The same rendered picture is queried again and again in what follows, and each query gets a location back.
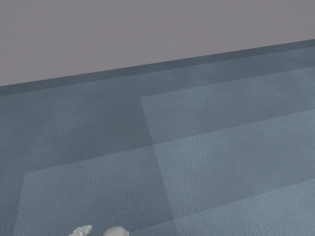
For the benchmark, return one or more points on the robot left thigh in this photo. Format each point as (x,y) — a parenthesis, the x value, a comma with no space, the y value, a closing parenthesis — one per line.
(116,231)

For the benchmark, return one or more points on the left robot hand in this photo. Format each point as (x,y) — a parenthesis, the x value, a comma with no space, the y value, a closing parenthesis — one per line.
(82,231)

